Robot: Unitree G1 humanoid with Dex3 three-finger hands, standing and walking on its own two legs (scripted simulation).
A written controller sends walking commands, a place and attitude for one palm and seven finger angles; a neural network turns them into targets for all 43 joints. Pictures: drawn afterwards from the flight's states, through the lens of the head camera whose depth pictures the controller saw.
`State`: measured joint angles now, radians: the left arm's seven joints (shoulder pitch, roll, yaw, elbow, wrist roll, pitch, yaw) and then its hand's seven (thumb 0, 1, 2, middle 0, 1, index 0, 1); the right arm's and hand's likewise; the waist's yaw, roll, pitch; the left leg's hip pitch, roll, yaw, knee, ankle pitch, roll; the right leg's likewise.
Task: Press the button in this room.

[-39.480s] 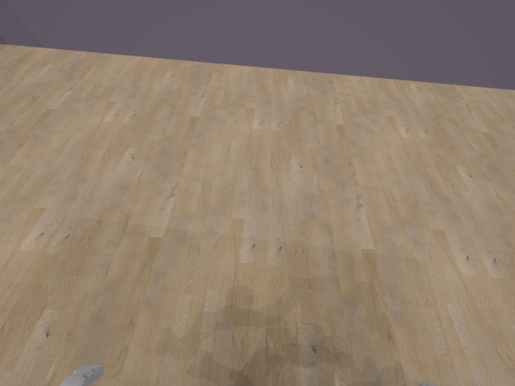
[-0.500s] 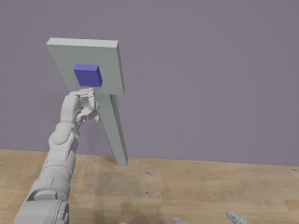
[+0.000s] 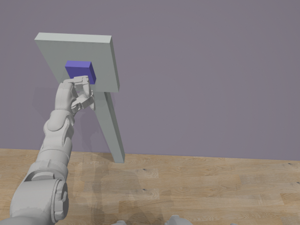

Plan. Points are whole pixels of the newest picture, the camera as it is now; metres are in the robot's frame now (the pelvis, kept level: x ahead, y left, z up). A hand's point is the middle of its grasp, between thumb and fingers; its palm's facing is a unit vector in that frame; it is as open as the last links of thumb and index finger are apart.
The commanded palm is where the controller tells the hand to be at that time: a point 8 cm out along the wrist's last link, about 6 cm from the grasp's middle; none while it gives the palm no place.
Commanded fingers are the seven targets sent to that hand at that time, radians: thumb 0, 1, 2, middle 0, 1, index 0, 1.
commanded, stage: press the button with the knuckle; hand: left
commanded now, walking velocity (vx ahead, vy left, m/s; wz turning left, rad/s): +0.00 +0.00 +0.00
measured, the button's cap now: (81, 71) +0.50 +0.18 +0.12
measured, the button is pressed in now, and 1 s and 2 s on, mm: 0 11 0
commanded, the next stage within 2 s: hold the button down briefly in 0.56 s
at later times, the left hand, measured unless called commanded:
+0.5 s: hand (91, 92) +0.46 +0.16 +0.08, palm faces -0.05 -1.00 -0.02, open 3.5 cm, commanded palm +0.46 +0.21 +0.09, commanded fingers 0.00 0.90 0.90 -1.30 -1.50 -1.30 -1.50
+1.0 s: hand (90, 92) +0.46 +0.16 +0.08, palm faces -0.06 -1.00 -0.03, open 3.5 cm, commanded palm +0.46 +0.21 +0.09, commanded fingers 0.00 0.90 0.90 -1.30 -1.50 -1.30 -1.50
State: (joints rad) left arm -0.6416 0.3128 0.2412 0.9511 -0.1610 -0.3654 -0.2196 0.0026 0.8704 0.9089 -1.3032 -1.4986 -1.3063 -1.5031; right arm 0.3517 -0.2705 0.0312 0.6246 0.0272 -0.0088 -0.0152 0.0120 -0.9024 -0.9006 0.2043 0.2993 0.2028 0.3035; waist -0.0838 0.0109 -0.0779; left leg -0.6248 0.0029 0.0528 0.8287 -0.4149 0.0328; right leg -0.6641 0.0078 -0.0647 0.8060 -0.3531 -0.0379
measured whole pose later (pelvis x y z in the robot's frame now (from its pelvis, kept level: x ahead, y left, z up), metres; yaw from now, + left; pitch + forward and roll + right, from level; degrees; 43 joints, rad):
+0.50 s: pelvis -0.02 +0.00 -0.01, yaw +1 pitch +14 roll -1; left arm -0.85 0.39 0.27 1.17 -0.12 -0.41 -0.22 0.04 0.86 0.90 -1.30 -1.50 -1.48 -1.50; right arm 0.36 -0.28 0.05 0.65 0.02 -0.02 -0.02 0.01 -0.90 -0.90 0.21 0.30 0.20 0.30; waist -0.14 0.01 -0.07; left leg -0.73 0.00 0.04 0.89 -0.40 0.04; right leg -0.75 0.00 -0.08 0.84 -0.33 -0.04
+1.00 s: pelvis -0.04 +0.01 -0.02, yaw +1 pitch +15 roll -2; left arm -0.94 0.43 0.26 1.25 -0.10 -0.40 -0.21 0.04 0.83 0.93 -1.30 -1.50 -1.52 -1.50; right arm 0.39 -0.29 0.06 0.65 0.00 -0.06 -0.02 0.01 -0.90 -0.90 0.21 0.30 0.20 0.30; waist -0.17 0.01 -0.07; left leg -0.82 0.00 0.03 0.94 -0.39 0.05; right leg -0.83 -0.01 -0.09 0.87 -0.31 -0.03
